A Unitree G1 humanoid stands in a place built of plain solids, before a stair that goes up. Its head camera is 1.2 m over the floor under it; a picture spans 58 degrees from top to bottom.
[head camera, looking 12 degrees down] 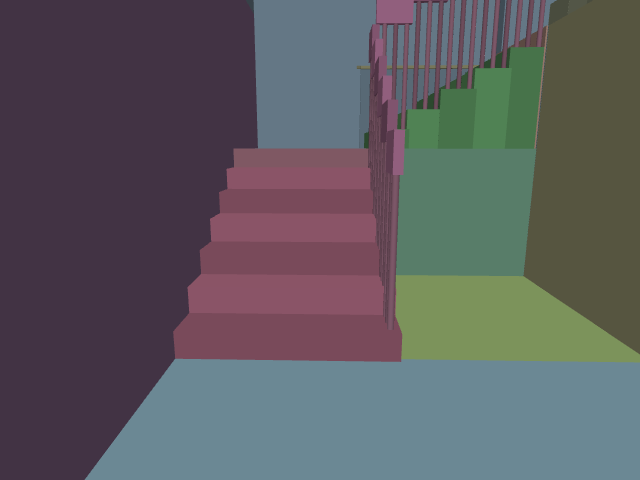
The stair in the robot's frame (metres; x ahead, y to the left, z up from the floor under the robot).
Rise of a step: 0.17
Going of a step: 0.29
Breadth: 1.31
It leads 2 degrees to the right of straight ahead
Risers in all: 7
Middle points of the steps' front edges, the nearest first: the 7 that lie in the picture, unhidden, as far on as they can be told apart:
2.30 0.19 0.17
2.59 0.18 0.34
2.88 0.17 0.51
3.16 0.16 0.68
3.45 0.16 0.86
3.74 0.15 1.03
4.03 0.14 1.20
